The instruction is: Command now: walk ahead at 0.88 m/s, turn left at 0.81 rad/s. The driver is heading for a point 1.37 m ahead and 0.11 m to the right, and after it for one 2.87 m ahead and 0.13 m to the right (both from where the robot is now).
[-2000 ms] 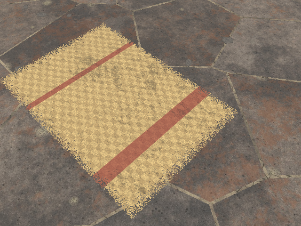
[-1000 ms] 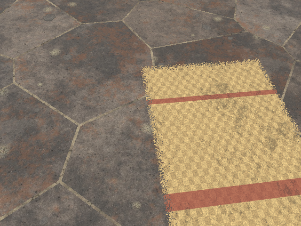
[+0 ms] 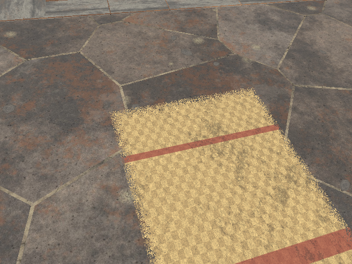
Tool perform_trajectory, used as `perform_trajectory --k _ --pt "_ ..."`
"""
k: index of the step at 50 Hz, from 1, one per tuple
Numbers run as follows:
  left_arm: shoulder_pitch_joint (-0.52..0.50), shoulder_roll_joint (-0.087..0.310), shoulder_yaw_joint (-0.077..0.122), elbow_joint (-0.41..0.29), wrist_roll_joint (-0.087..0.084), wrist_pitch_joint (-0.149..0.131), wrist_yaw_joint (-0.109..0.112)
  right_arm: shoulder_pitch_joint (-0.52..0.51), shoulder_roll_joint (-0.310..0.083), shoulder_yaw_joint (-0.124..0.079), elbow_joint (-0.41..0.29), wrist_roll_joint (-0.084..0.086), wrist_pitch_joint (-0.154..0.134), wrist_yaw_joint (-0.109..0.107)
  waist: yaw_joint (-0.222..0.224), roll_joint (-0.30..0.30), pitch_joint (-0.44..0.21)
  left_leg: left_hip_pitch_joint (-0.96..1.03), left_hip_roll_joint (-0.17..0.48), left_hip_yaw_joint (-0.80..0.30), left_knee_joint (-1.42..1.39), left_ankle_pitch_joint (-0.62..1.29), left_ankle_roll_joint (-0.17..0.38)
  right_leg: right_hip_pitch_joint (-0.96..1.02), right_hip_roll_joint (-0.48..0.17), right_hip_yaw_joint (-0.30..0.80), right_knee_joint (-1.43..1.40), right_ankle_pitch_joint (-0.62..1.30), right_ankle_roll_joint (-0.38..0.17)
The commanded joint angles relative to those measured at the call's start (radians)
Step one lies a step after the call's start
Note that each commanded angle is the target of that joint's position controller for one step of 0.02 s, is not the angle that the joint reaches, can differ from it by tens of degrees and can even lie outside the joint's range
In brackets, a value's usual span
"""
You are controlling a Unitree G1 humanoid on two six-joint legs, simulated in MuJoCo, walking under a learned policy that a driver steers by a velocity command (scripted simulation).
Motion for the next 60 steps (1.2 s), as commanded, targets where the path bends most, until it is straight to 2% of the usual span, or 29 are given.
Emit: perform_trajectory --k 1,5,13,16,18,20,21,22,24,25,26,29,31,34,37,38,39,40,41,42,44,47,50,51,53,56,58,59,60 --pt "-0.215 0.095 -0.008 -0.184 0.002 -0.068 -0.019 0.245 -0.208 -0.058 -0.001 0.002 -0.009 -0.034 -0.105 0.122 -0.014 0.612 0.302 -0.736 -0.472 -0.281 0.202 -0.733 0.011 0.122 0.324 0.122 -0.023" --pt "-0.141 0.071 -0.024 -0.132 0.015 -0.015 -0.034 0.169 -0.109 -0.016 0.002 0.015 -0.042 -0.047 -0.003 0.096 0.087 0.345 0.158 -0.460 -0.556 -0.069 0.144 -0.543 -0.037 0.067 0.121 0.240 0.016" --pt "-0.403 0.008 -0.062 -0.186 -0.038 -0.013 -0.050 0.270 -0.098 0.002 0.113 0.026 -0.092 -0.045 -0.072 0.103 0.175 0.420 0.125 -0.173 -0.693 0.693 0.041 -0.411 0.036 -0.104 -0.378 0.562 -0.073" --pt "-0.307 0.061 -0.044 -0.139 -0.047 -0.014 -0.040 0.252 -0.152 -0.006 0.136 0.003 -0.097 -0.063 -0.001 0.150 0.075 0.573 0.182 -0.079 -0.570 1.287 -0.011 -0.242 0.148 -0.130 -0.399 0.488 -0.132" --pt "-0.026 0.122 -0.018 -0.051 -0.054 -0.008 -0.026 0.197 -0.181 -0.018 0.132 -0.040 -0.071 -0.086 0.143 0.190 -0.071 0.610 0.215 -0.045 -0.233 1.578 -0.039 -0.009 0.224 -0.124 -0.351 0.370 -0.162" --pt "0.388 0.189 0.024 0.074 -0.050 -0.001 -0.002 0.061 -0.169 -0.018 0.099 -0.042 -0.056 -0.096 0.345 0.088 -0.177 0.332 0.117 0.009 0.513 1.260 -0.064 0.390 0.125 0.044 -0.403 0.244 -0.237" --pt "0.314 0.274 0.048 0.094 -0.035 0.004 0.001 0.158 -0.006 0.015 0.052 0.010 -0.081 -0.065 0.147 -0.369 -0.201 -0.219 -0.151 -0.051 0.989 -0.037 -0.165 0.686 -0.169 0.708 -0.533 0.348 -0.437" --pt "0.166 0.233 0.056 0.039 -0.047 0.000 -0.010 0.137 -0.059 0.031 0.020 0.004 -0.102 -0.070 0.126 -0.140 -0.264 -0.319 -0.104 -0.207 1.027 -0.041 -0.129 0.664 -0.206 0.909 -0.644 0.452 -0.494" --pt "0.109 0.109 0.030 0.053 -0.055 -0.004 -0.001 0.021 -0.078 0.045 -0.010 -0.011 -0.116 -0.062 0.057 0.132 -0.042 -0.269 0.006 -0.208 0.846 0.020 -0.105 0.336 -0.159 0.668 -0.667 0.638 -0.426" --pt "0.089 0.085 0.020 0.059 -0.060 -0.011 0.004 -0.035 -0.062 0.049 -0.035 -0.025 -0.103 -0.061 0.029 0.161 0.033 -0.234 0.042 -0.200 0.751 0.013 -0.113 0.190 -0.105 0.557 -0.677 0.760 -0.387" --pt "0.038 0.025 -0.005 -0.011 -0.075 -0.056 -0.008 -0.093 -0.076 0.040 -0.091 0.014 -0.126 -0.049 0.018 0.161 0.027 -0.182 0.018 -0.242 0.725 -0.038 -0.108 0.121 -0.057 0.559 -0.756 0.731 -0.381" --pt "-0.080 0.111 0.019 -0.037 -0.096 -0.071 0.008 -0.121 -0.057 0.050 -0.138 -0.010 -0.124 -0.053 -0.059 0.129 0.115 -0.072 0.034 -0.167 0.279 0.025 -0.153 -0.134 0.050 0.398 -0.771 0.901 -0.332" --pt "-0.040 0.166 0.044 -0.025 -0.100 -0.035 0.030 -0.195 0.005 0.068 -0.167 -0.022 -0.120 -0.062 -0.010 0.107 0.064 0.079 -0.059 -0.084 -0.006 0.218 -0.183 -0.213 0.137 0.323 -0.705 0.951 -0.244" --pt "0.082 0.151 0.056 0.018 -0.108 0.013 0.052 -0.234 -0.009 0.046 -0.201 0.018 -0.097 -0.068 0.047 0.014 -0.036 0.253 -0.137 -0.112 -0.195 0.496 -0.198 -0.191 0.182 0.389 -0.600 0.701 -0.107" --pt "-0.019 0.100 0.055 -0.033 -0.107 0.034 0.064 -0.172 -0.058 0.012 -0.204 0.023 -0.091 -0.083 -0.028 -0.042 -0.070 0.357 -0.068 -0.192 -0.340 0.592 -0.172 -0.126 0.212 0.435 -0.379 0.551 -0.046" --pt "-0.031 0.052 0.042 -0.057 -0.096 0.036 0.058 -0.041 -0.066 0.006 -0.167 0.006 -0.090 -0.089 -0.076 -0.002 -0.176 0.527 0.046 -0.251 -0.344 0.694 -0.120 -0.141 0.244 0.378 -0.148 0.380 -0.009" --pt "0.033 -0.052 0.009 -0.081 -0.056 0.042 0.056 0.036 -0.087 0.009 -0.162 -0.005 -0.077 -0.098 -0.056 0.165 -0.290 0.734 0.301 -0.468 -0.194 1.136 -0.028 -0.292 0.311 0.272 0.131 -0.272 0.014" --pt "0.278 0.002 0.003 -0.094 -0.081 0.041 0.033 0.030 -0.093 0.013 -0.157 -0.021 -0.064 -0.087 0.059 0.329 -0.467 0.833 0.587 -0.799 -0.170 1.135 0.196 -0.358 0.251 0.307 0.393 -0.360 0.036" --pt "0.263 0.094 0.023 -0.076 -0.095 0.058 0.025 -0.096 -0.083 -0.004 -0.184 -0.007 -0.051 -0.089 0.064 0.272 -0.413 0.718 0.550 -0.837 -0.256 0.721 0.235 -0.417 0.144 0.243 0.484 -0.201 0.069" --pt "0.146 0.143 0.042 -0.081 -0.100 0.073 0.029 -0.146 -0.008 0.010 -0.203 0.003 -0.040 -0.098 0.031 0.151 -0.272 0.593 0.415 -0.656 -0.313 0.273 0.159 -0.460 0.092 0.200 0.455 -0.075 0.077" --pt "0.065 0.130 0.046 -0.120 -0.088 0.087 0.042 -0.167 -0.036 0.011 -0.182 0.010 -0.018 -0.093 0.049 0.140 -0.134 0.330 0.271 -0.533 -0.419 -0.074 0.062 -0.424 0.064 0.127 0.372 0.045 0.069" --pt "0.038 0.029 0.010 -0.139 -0.075 0.054 0.024 -0.101 -0.071 -0.014 -0.123 0.019 -0.042 -0.079 0.042 0.159 -0.056 0.172 0.210 -0.429 -0.512 -0.201 0.064 -0.331 0.055 0.077 0.192 0.016 0.016" --pt "-0.022 0.020 -0.006 -0.141 -0.067 0.020 0.017 -0.092 -0.095 -0.028 -0.096 0.037 -0.065 -0.060 0.025 0.143 -0.047 0.129 0.250 -0.405 -0.563 -0.174 0.093 -0.224 0.021 0.086 -0.057 0.052 -0.038" --pt "-0.048 0.020 -0.013 -0.160 0.013 0.041 -0.022 -0.032 -0.087 -0.022 -0.063 -0.032 -0.057 -0.047 0.019 0.098 -0.073 0.056 0.236 -0.325 -0.557 -0.138 0.061 -0.115 0.072 0.051 -0.138 0.050 -0.059" --pt "-0.016 0.043 -0.008 -0.149 -0.014 0.049 -0.045 -0.055 -0.108 -0.032 -0.058 -0.020 -0.038 -0.028 0.045 0.203 -0.047 -0.018 0.219 -0.263 -0.556 -0.183 0.034 0.006 0.101 0.003 -0.272 0.045 -0.079" --pt "0.127 0.063 -0.009 -0.091 -0.028 0.029 -0.033 -0.095 -0.064 -0.018 -0.066 -0.003 -0.009 -0.028 0.143 0.091 0.040 -0.293 0.155 -0.173 -0.391 -0.292 -0.027 0.327 0.137 -0.051 -0.499 0.114 -0.109" --pt "0.213 0.164 0.004 -0.111 -0.019 0.005 -0.009 -0.129 0.096 0.032 -0.128 -0.008 -0.025 -0.029 0.164 -0.218 0.035 -0.598 0.006 -0.047 0.240 -0.212 -0.091 0.445 -0.287 0.592 -0.783 -0.408 -0.184" --pt "0.179 0.226 0.034 -0.120 -0.019 0.003 0.021 -0.198 0.008 0.014 -0.169 -0.009 -0.033 -0.035 0.173 -0.087 0.098 -0.700 0.021 -0.169 0.324 -0.043 -0.089 0.324 -0.371 0.773 -0.869 -0.509 -0.261" --pt "0.144 0.192 0.027 -0.111 -0.020 -0.003 0.027 -0.204 -0.034 0.000 -0.167 -0.004 -0.037 -0.031 0.135 -0.012 0.131 -0.700 0.040 -0.246 0.365 0.061 -0.089 0.304 -0.324 0.673 -0.842 -0.416 -0.241"
Next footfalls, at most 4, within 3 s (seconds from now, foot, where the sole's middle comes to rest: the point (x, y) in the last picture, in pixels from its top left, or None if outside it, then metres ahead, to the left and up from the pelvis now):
0.40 right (164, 247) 0.56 0.02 -0.75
0.76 left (139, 173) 0.88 0.13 -0.75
1.14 right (184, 198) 0.76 -0.06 -0.75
1.56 left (172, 117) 1.23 -0.02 -0.75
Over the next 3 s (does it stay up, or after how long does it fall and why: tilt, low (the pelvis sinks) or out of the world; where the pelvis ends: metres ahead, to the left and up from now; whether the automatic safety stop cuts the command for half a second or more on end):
stays up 1.56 -0.08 0.02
